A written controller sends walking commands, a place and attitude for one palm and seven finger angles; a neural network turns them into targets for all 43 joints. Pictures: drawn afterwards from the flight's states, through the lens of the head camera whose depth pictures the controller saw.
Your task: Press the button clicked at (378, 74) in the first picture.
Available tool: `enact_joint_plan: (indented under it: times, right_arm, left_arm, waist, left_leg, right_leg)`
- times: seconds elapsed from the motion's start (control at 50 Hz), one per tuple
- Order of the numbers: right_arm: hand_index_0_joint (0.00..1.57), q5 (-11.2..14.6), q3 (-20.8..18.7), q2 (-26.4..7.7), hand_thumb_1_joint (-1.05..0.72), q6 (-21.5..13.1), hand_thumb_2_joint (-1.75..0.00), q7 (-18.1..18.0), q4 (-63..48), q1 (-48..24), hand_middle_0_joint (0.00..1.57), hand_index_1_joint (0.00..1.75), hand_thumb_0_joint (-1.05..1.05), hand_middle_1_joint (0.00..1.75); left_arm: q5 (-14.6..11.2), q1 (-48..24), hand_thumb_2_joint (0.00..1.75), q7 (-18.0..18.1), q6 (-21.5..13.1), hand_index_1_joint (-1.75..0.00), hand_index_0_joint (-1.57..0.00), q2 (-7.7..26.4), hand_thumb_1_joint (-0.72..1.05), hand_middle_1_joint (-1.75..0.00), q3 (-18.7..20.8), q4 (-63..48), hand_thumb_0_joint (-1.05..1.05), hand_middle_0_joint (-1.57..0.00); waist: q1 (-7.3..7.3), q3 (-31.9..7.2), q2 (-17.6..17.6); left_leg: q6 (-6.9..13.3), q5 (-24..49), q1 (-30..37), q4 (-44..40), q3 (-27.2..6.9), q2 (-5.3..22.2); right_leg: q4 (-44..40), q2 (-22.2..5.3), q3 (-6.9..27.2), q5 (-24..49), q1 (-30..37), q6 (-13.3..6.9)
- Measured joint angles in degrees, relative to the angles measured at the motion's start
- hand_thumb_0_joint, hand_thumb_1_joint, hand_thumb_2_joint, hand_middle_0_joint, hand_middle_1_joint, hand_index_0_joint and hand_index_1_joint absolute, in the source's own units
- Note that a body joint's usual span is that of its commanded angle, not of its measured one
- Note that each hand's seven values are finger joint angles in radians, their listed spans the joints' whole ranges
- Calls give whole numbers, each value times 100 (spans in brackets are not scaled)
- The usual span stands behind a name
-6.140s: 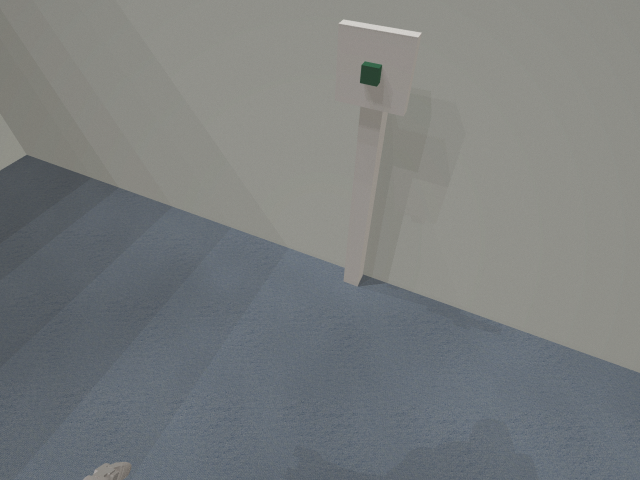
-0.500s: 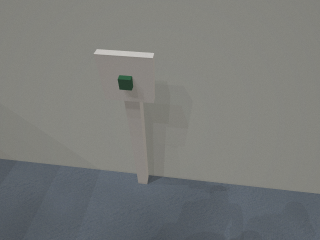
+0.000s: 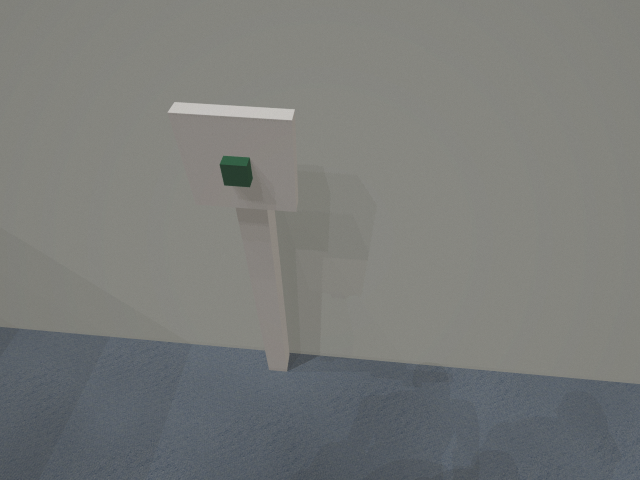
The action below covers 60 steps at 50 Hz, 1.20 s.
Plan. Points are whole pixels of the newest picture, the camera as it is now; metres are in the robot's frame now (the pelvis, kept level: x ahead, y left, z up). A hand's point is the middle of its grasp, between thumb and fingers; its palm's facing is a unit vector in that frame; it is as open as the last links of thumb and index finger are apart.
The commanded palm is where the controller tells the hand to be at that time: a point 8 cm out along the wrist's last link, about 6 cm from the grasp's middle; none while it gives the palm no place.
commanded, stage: come to a stop and stand still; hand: left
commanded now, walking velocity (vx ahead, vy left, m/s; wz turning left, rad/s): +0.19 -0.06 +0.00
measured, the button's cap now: (237, 170) +0.54 +0.16 +0.09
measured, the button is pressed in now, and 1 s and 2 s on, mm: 0 0 0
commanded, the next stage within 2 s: look again from close up in 1.20 s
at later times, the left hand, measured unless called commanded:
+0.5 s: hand out of the picture +0.06 +0.15 -0.17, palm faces +0.07 -0.97 -0.23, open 7.4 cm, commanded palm none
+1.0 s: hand out of the picture +0.04 +0.12 -0.17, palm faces +0.07 -0.98 -0.18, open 7.3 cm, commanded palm none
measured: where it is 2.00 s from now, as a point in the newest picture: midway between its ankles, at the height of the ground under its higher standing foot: outside the picture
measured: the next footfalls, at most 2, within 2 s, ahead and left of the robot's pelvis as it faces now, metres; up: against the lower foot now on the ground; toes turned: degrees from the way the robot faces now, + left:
right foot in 0.54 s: +0.10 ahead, -0.14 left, +0.00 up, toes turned -3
left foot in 0.82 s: +0.05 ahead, +0.06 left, +0.00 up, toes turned +4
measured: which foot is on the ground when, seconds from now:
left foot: down 0.00-0.56, up 0.58-0.80, down 0.82-1.00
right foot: down 0.00-0.28, up 0.30-0.52, down 0.54-1.00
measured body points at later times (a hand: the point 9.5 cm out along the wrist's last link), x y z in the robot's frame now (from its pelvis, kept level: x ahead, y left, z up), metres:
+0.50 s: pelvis +0.05 -0.02 +0.00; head +0.09 -0.03 +0.45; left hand +0.06 +0.21 -0.15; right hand +0.12 -0.25 -0.15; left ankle +0.04 +0.09 -0.73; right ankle +0.05 -0.14 -0.71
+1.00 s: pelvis +0.02 -0.05 +0.01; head +0.02 -0.04 +0.46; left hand +0.04 +0.18 -0.16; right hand +0.03 -0.27 -0.15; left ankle +0.01 +0.06 -0.73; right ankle +0.06 -0.14 -0.73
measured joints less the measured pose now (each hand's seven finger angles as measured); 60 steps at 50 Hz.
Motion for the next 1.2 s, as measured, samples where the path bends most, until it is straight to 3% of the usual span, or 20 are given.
enact_joint_plan:
  times: [0.08, 0.14, 0.2, 0.22, 0.26, 0.28, 0.38, 0.48, 0.54, 0.58, 0.64, 0.7, 0.78, 0.84, 0.94, 1.2]
  right_arm:
    - [20, 0, -48, -22, -90, -11, -90, 2, -5, 65, 20, 29, 0, 30]
    - [20, 2, -63, -43, -90, -14, -90, 1, -1, 51, 20, 29, 0, 30]
    - [20, 31, -59, -54, -90, 12, -90, -27, 0, -117, 20, 29, 0, 30]
    - [20, 50, -55, -63, -91, 10, -90, -45, -9, -208, 20, 29, 0, 30]
    - [20, 70, -67, -133, -92, -22, -90, -96, -38, -380, 20, 29, 1, 30]
    - [20, 78, -83, -146, -92, -58, -90, -114, -64, -458, 20, 29, 1, 30]
    - [20, 80, -115, -143, -92, -85, -90, -178, -305, -687, 20, 29, 1, 30]
    - [20, 34, -184, -204, -93, 38, -90, -164, -465, -904, 20, 29, 0, 30]
    - [20, 17, -215, -215, -93, 102, -90, -111, -528, -916, 20, 30, 0, 30]
    - [20, 34, -242, -235, -92, 160, -90, -70, -547, -930, 20, 30, 0, 30]
    - [20, 51, -306, -274, -92, 256, -90, -55, -560, -917, 20, 29, 0, 30]
    - [20, 69, -297, -253, -92, 277, -90, -29, -500, -884, 20, 29, 0, 30]
    - [20, 91, -239, -177, -93, 222, -90, -13, -427, -739, 20, 29, 0, 30]
    - [20, 82, -184, -131, -93, 140, -90, -36, -334, -597, 20, 29, 0, 30]
    - [20, 27, -63, -21, -92, 99, -90, -59, -135, -270, 20, 29, 0, 30]
    - [20, 18, 84, 146, -91, 62, -90, -40, 59, 91, 20, 29, 0, 30]
  left_arm:
    - [1, 129, 90, -30, -81, -30, -20, -59, 91, -30, 33, 2, 0, -20]
    - [-11, 219, 90, -9, -195, -30, -20, -100, 91, -30, 76, 5, 0, -20]
    - [6, 291, 90, 73, -280, -30, -20, -145, 91, -30, 94, 21, 0, -20]
    - [11, 316, 90, 101, -279, -30, -20, -163, 91, -30, 86, 29, 0, -20]
    - [-22, 372, 90, 133, -219, -30, -20, -203, 91, -30, 55, 49, 0, -20]
    - [-58, 379, 90, 143, -156, -30, -20, -206, 91, -30, 47, 74, 0, -20]
    - [-98, 126, 90, 191, 135, -30, -20, -148, 91, -30, 73, 6, 1, -20]
    - [-55, -372, 90, 163, 128, -30, -20, -14, 91, -30, 163, -344, 1, -20]
    - [-27, -491, 90, 152, 66, -30, -20, 107, 91, -30, 211, -530, 0, -20]
    - [7, -504, 90, 152, -2, -30, -20, 139, 91, -30, 218, -585, 0, -20]
    - [24, -533, 90, 110, -24, -30, -20, 105, 91, -30, 143, -631, 0, -20]
    - [22, -543, 90, 116, -41, -30, -20, 81, 91, -30, 113, -677, 0, -20]
    - [5, -525, 90, 127, -45, -30, -20, 117, 92, -30, 120, -705, 0, -20]
    - [-60, -502, 90, 110, -15, -30, -20, 166, 93, -30, 120, -635, 0, -20]
    - [-86, -415, 90, 75, 78, -30, -20, 239, 94, -30, 127, -407, 0, -20]
    - [-100, 144, 90, 25, 1, -30, -20, -38, 91, -30, 1, 77, 0, -20]
  waist:
    - [13, -13, 80]
    - [20, 22, 128]
    - [118, 142, 77]
    - [153, 196, 48]
    - [179, 306, 12]
    - [179, 346, -43]
    - [156, 364, -118]
    - [139, 495, 28]
    - [153, 445, 50]
    - [157, 367, 115]
    - [49, 287, 272]
    - [40, 246, 228]
    - [56, 174, 39]
    - [35, 139, -50]
    - [101, 31, -223]
    - [103, 26, 39]
  left_leg:
    - [-81, -228, -61, 233, -56, 111]
    - [-16, -502, -284, 753, -98, 215]
    - [-21, -890, -605, 1318, -64, 214]
    - [-34, -833, -633, 1192, -40, 193]
    - [-25, 110, -507, 540, 21, 163]
    - [10, 221, -430, 498, 61, 145]
    - [110, 52, -58, 47, 175, 79]
    - [21, 219, -35, -110, 141, 88]
    - [-83, 111, -163, 139, 148, 94]
    - [-139, -97, -347, 478, 121, 136]
    - [-122, -859, -695, 1338, -152, 82]
    - [-148, -903, -833, 1850, -216, 71]
    - [-198, -652, -518, 1084, -162, 102]
    - [-157, 96, -112, 114, -165, 126]
    - [-85, 236, 106, -225, -112, 94]
    - [-62, 493, 171, -581, -115, 30]
  right_leg:
    - [124, 99, -54, -189, -1, -37]
    - [162, 182, -182, -333, 53, -104]
    - [11, 218, -266, -348, 234, -129]
    - [-34, 221, -267, -339, 296, -127]
    - [119, 224, -256, -338, 326, -104]
    - [358, 189, -227, -319, 259, -77]
    - [1462, 84, -32, -1059, -375, 37]
    - [1183, -7, -64, -386, -739, 58]
    - [548, -14, -83, 397, -608, 54]
    - [480, 45, -84, 185, -603, -74]
    - [468, 118, -226, 142, -623, -251]
    - [210, 184, -273, 336, -555, -320]
    - [-69, 268, -312, 542, -499, -364]
    - [-64, 343, -370, 578, -498, -347]
    - [-512, 343, -317, 843, -242, -280]
    - [-835, 302, -318, 1071, -182, -287]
